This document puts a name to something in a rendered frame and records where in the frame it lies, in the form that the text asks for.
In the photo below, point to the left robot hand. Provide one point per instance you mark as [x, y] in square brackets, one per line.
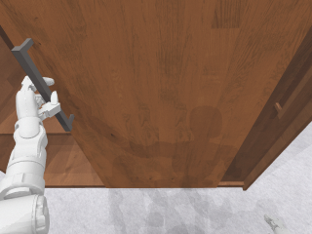
[28, 103]

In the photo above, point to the right robot hand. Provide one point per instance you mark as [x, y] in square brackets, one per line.
[276, 225]

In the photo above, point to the robot left forearm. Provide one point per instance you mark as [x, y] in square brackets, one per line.
[25, 171]

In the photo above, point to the robot left upper arm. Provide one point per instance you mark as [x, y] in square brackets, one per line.
[25, 215]

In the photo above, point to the wardrobe door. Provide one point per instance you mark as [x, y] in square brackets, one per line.
[267, 128]
[163, 92]

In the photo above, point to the handle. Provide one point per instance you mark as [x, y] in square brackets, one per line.
[296, 96]
[24, 59]

